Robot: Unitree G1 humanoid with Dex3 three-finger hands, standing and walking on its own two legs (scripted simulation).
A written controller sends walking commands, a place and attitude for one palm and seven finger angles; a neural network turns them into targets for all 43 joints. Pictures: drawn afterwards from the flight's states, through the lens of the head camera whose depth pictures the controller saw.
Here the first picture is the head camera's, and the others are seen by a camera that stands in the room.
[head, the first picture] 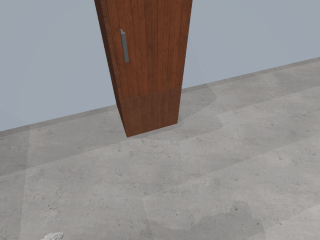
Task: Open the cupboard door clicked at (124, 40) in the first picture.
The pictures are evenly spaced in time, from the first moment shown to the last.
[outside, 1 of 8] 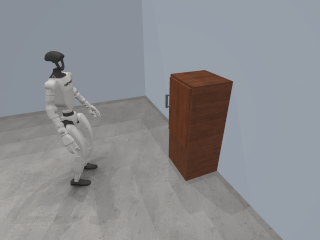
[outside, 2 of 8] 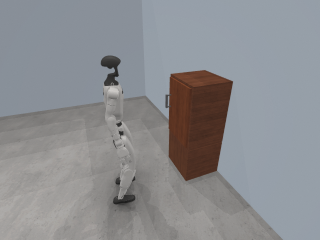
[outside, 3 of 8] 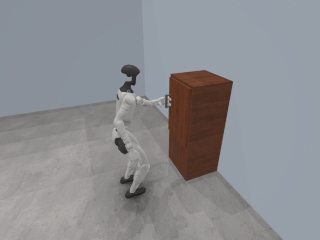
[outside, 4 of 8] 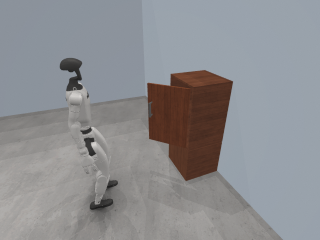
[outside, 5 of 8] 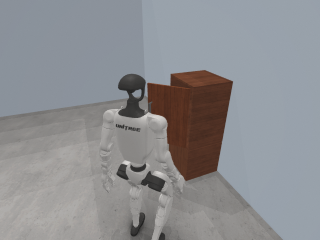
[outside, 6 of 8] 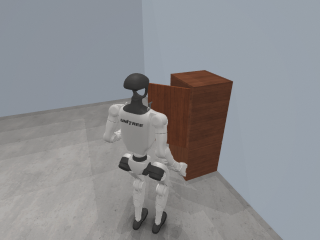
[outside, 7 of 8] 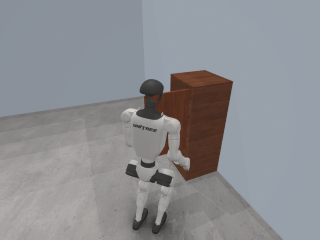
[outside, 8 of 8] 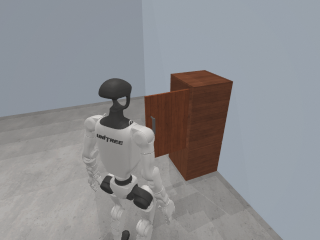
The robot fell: no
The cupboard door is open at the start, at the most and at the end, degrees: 0 94 93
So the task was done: yes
